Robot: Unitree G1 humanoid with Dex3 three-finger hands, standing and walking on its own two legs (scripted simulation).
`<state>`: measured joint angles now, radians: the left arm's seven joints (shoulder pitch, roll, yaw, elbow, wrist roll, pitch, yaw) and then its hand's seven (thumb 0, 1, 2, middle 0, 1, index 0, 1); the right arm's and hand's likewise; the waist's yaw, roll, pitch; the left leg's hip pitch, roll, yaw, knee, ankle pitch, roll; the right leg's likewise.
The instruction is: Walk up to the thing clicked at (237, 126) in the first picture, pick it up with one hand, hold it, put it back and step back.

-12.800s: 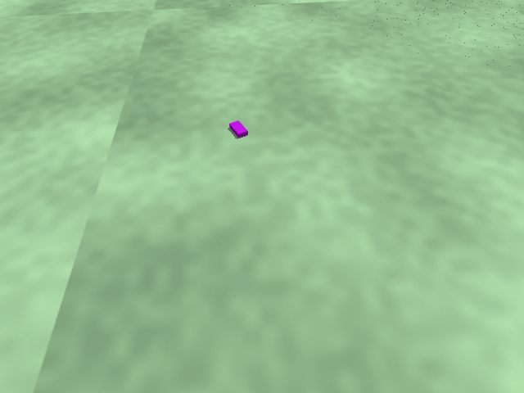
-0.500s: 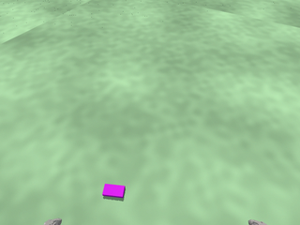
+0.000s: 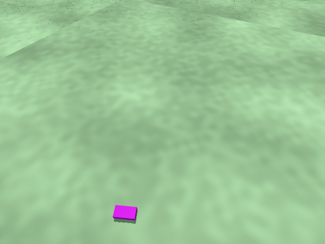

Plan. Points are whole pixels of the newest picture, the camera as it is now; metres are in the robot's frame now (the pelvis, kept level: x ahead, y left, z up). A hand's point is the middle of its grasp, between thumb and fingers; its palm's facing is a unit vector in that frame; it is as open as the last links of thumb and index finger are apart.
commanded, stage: walk up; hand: left
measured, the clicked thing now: (125, 212) +0.42 +0.26 -0.77
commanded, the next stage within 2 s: stand in 0.42 s
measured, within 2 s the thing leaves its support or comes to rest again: neither
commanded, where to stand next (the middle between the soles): +0.03 +0.02 m, yaw +0 degrees
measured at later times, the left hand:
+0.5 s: hand out of the picture +0.09 +0.26 -0.15, palm faces -0.01 -0.93 -0.36, open 7.3 cm
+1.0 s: hand out of the picture +0.10 +0.23 -0.16, palm faces -0.03 -0.94 -0.34, open 7.3 cm
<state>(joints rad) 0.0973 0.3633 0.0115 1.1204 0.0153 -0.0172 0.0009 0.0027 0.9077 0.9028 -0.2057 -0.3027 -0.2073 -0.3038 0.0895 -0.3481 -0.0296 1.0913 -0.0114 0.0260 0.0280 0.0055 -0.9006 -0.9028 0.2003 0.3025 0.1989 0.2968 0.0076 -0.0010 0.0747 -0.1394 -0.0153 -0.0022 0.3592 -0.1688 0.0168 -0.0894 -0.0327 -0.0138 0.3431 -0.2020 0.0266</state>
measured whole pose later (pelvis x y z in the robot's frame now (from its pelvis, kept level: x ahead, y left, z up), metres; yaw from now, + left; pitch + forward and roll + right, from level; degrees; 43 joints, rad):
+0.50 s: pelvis +0.00 +0.00 +0.00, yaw +0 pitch -2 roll +0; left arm 0.10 0.36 0.01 1.13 0.01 -0.01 0.00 0.00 0.91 0.90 -0.20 -0.30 -0.21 -0.30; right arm 0.10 -0.34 -0.02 1.12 -0.01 0.01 0.02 0.01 -0.90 -0.90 0.20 0.30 0.20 0.30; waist 0.00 0.00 0.05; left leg -0.14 -0.02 -0.01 0.33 -0.16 0.01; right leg -0.09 -0.03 -0.02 0.33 -0.20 0.02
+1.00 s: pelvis +0.02 -0.02 +0.00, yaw +0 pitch -2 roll +0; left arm 0.12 0.35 0.00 1.12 0.01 -0.01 0.00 0.00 0.91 0.90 -0.21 -0.30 -0.21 -0.30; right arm 0.09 -0.35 0.00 1.13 -0.01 -0.01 0.00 0.01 -0.90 -0.90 0.20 0.30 0.20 0.30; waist -0.01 0.00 0.05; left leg -0.11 0.01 -0.01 0.32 -0.17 -0.01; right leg -0.06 -0.01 -0.02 0.30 -0.21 0.01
